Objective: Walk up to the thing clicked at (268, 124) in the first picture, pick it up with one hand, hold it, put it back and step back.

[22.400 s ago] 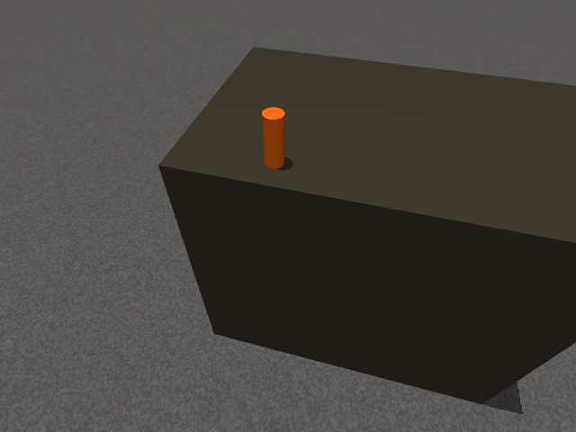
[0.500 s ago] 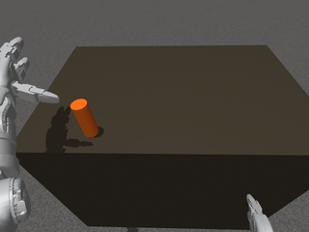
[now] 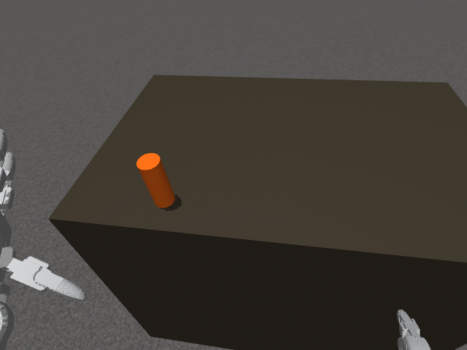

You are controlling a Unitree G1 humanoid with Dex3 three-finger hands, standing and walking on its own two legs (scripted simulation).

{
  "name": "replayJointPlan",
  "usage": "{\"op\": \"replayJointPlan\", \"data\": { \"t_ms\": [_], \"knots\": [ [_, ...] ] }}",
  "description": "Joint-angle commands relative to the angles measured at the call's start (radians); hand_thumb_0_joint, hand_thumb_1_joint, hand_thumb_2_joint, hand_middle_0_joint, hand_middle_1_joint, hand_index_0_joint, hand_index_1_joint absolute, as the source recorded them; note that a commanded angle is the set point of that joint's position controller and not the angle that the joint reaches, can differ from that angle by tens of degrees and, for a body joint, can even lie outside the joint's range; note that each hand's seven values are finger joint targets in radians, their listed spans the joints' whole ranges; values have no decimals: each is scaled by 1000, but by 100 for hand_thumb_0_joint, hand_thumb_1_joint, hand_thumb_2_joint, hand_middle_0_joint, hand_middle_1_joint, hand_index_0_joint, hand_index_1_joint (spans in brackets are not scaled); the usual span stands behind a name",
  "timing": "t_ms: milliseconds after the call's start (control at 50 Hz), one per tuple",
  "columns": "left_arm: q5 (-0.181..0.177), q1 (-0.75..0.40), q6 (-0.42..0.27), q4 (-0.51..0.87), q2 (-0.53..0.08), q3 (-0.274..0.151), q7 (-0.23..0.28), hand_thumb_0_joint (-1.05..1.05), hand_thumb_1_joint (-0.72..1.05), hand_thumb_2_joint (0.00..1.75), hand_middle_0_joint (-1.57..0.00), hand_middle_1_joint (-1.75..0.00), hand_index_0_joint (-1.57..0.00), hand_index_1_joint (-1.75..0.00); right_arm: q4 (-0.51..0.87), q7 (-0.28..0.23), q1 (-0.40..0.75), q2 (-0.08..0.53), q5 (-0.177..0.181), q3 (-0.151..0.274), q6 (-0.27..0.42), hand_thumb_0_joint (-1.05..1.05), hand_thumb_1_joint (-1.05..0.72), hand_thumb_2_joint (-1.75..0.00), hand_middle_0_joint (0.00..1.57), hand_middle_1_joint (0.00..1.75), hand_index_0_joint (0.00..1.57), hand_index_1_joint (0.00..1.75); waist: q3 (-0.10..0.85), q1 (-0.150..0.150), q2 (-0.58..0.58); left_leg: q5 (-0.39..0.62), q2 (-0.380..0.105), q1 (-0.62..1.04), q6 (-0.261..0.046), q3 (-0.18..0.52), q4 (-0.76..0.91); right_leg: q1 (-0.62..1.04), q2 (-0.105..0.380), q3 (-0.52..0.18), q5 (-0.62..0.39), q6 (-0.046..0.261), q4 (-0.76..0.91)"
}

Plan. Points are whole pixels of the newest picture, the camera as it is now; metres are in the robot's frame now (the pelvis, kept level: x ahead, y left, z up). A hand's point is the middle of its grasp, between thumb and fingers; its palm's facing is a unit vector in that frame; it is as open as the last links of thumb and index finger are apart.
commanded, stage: sink last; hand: left
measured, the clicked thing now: (157, 182) +0.40 +0.18 +0.09
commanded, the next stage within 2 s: home in 0.56 s
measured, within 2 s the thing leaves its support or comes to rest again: neither
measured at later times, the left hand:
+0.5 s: hand (22, 283) +0.16 +0.25 +0.18, palm faces +0.43 -0.76 -0.49, open 17.4 cm
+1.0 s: hand (75, 290) +0.19 +0.24 +0.10, palm faces +0.31 -0.88 -0.36, open 17.5 cm
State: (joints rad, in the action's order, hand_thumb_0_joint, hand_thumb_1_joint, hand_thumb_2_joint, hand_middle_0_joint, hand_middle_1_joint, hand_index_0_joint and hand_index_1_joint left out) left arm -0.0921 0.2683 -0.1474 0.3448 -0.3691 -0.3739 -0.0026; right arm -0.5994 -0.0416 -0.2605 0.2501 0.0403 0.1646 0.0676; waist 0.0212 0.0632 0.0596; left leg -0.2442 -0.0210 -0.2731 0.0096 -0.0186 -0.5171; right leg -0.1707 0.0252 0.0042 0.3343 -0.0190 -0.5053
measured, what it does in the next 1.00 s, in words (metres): stands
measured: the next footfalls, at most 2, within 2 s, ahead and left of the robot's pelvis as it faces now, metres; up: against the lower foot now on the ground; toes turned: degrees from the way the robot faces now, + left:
none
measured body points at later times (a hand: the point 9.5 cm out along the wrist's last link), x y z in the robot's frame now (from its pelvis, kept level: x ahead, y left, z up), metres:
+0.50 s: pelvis -0.02 -0.02 +0.00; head -0.03 -0.05 +0.45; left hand +0.13 +0.29 +0.21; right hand +0.15 -0.29 -0.09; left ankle +0.02 +0.13 -0.74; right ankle -0.04 -0.13 -0.74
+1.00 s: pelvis -0.01 -0.01 +0.01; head +0.00 -0.02 +0.46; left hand +0.16 +0.28 +0.12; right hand +0.17 -0.22 -0.09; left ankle +0.02 +0.13 -0.74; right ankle -0.04 -0.13 -0.74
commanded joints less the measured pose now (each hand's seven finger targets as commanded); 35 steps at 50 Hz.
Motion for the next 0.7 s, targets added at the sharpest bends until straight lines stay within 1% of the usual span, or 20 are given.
{"op": "replayJointPlan", "data": {
  "t_ms": [0, 20, 80, 100, 120, 180, 200, 220, 260, 300, 340, 380, 420, 460, 500, 540, 580, 600, 640, 680],
  "knots": [
    [-4, -11, -95, 317, -201, -101, 19, 0, -55, 0, -7, -6, -8, -5, 158, -13, 52, 107, -2, 37, 46, 0, 50, -6, 6, 5, 5, 5, 85, -19, -17, 239, 17, 144, -26, -28, 55, -53, -22, 51, -296, 8, 77],
    [-2, 32, -107, 345, -194, -89, 17, 0, -55, 0, -7, -6, -8, -5, 142, -9, 49, 99, -1, 26, 47, 0, 50, -6, 6, 5, 5, 5, 54, -18, 9, 212, 18, 140, -24, -30, 64, -68, -23, 50, -262, 13, 81],
    [-2, 172, -129, 336, -189, -106, 22, 0, -52, 0, -6, -6, -8, -4, 158, -16, 71, 140, -5, 68, 56, 0, 52, -6, 6, 5, 5, 5, 47, -5, -24, 195, 23, 131, -26, -25, 68, -59, -17, 55, -244, 11, 89],
    [2, 131, -137, 329, -193, -107, 23, 0, -52, 0, -6, -5, -7, -4, 186, -19, 81, 141, -10, 63, 63, 0, 52, -5, 6, 5, 5, 5, 42, -25, -56, 172, 24, 141, -31, -23, 71, -60, -15, 52, -230, 4, 102],
    [5, 113, -147, 325, -189, -107, 27, 0, -52, 0, -6, -5, -7, -4, 176, -19, 83, 119, -11, 44, 66, 0, 52, -5, 6, 5, 5, 5, 24, -20, -60, 145, 26, 133, -33, -23, 75, -70, -12, 49, -204, 4, 109],
    [9, 137, -164, 261, -179, -105, 32, 0, -52, 0, -6, -5, -7, -4, 149, -27, 62, 128, -14, 66, 74, 0, 52, -5, 6, 5, 5, 5, -2, -26, -70, 96, 31, 138, -34, -22, 94, -86, -7, 43, -143, 3, 131],
    [12, 137, -172, 254, -171, -99, 32, 0, -51, 0, -5, -5, -6, -4, 141, -26, 74, 102, -13, 40, 80, 0, 53, -5, 6, 5, 5, 5, -16, -17, -72, 86, 29, 138, -33, -18, 102, -93, -9, 47, -126, 5, 129],
    [14, 129, -181, 254, -181, -109, 35, 0, -51, 0, -6, -5, -7, -4, 175, -31, 87, 132, -14, 64, 89, 0, 52, -5, 6, 5, 5, 5, 1, -21, -84, 87, 30, 146, -34, -18, 106, -91, -9, 45, -123, 4, 134],
    [16, 129, -197, 228, -197, -128, 40, 0, -52, 0, -5, -5, -6, -4, 202, -28, 83, 117, -14, 38, 98, 0, 53, -5, 6, 5, 5, 5, 3, -6, -111, 82, 34, 144, -37, -17, 108, -68, -3, 43, -114, 1, 147],
    [18, 123, -206, 203, -213, -144, 43, 0, -52, 0, -5, -5, -6, -4, 142, -29, 44, 116, -14, 51, 97, 0, 53, -5, 6, 5, 5, 5, -31, -5, -71, 74, 38, 136, -34, -20, 119, -81, 1, 34, -101, 3, 155],
    [21, 103, -218, 201, -219, -149, 46, 0, -52, 1, -5, -5, -6, -4, 173, -30, 71, 131, -18, 63, 106, 0, 53, -5, 6, 5, 5, 5, -6, -5, -60, 90, 39, 153, -31, -20, 123, -62, 4, 32, -119, 2, 156],
    [23, 100, -225, 161, -236, -178, 50, 0, -53, 1, -6, -5, -6, -4, 144, -25, 70, 106, -16, 46, 106, 0, 52, -6, 6, 5, 5, 5, -19, 11, -53, 100, 40, 144, -30, -19, 130, -49, 4, 33, -131, 3, 156],
    [20, 76, -233, 145, -230, -173, 49, 0, -53, 2, -5, -5, -6, -4, 161, -25, 75, 130, -16, 58, 112, 0, 52, -5, 6, 5, 5, 5, -22, -1, -52, 92, 38, 154, -29, -20, 134, -51, 3, 30, -120, 3, 163],
    [21, 50, -240, 129, -233, -178, 52, 0, -55, 2, -6, -5, -6, -5, 146, -22, 96, 98, -16, 28, 113, 0, 51, -6, 6, 5, 5, 5, -29, 9, -43, 87, 40, 146, -29, -20, 139, -47, 6, 27, -113, 3, 173],
    [22, 37, -246, 133, -245, -186, 54, 0, -56, 3, -6, -5, -6, -5, 156, -26, 112, 143, -17, 63, 119, 0, 50, -6, 6, 5, 5, 5, -13, 9, -30, 92, 39, 160, -26, -20, 147, -41, 3, 24, -114, 6, 174],
    [21, 52, -253, 136, -234, -179, 51, 0, -58, 3, -7, -6, -7, -6, 142, -20, 94, 107, -14, 26, 123, 0, 48, -7, 6, 5, 5, 5, -28, 17, -34, 90, 36, 157, -25, -21, 151, -41, -1, 31, -109, 8, 174],
    [20, 49, -257, 135, -231, -171, 52, 0, -58, 4, -7, -6, -7, -6, 162, -23, 96, 150, -15, 62, 129, 0, 48, -7, 6, 5, 5, 5, -13, 1, -50, 98, 36, 171, -28, -23, 149, -29, -3, 33, -126, 5, 177],
    [20, 65, -256, 121, -217, -164, 52, 0, -59, 4, -7, -5, -7, -6, 154, -20, 88, 141, -15, 50, 129, 0, 47, -7, 6, 5, 5, 5, -17, 9, -55, 109, 33, 165, -27, -21, 154, -19, -10, 43, -138, 9, 172],
    [21, 45, -262, 139, -242, -186, 56, 0, -61, 5, -7, -6, -7, -7, 189, -23, 84, 189, -14, 92, 131, 0, 46, -7, 6, 5, 5, 5, 19, 2, -39, 144, 30, 188, -23, -20, 155, 0, -15, 46, -176, 13, 163],
    [22, 63, -264, 143, -230, -173, 52, 0, -53, 7, -5, -6, -5, -6, 172, -15, 51, 141, -10, 60, 127, 0, 30, -23, 12, 17, 12, 17, 23, 5, -35, 190, 29, 198, -23, -20, 151, 14, -15, 48, -226, 12, 156]
  ]
}}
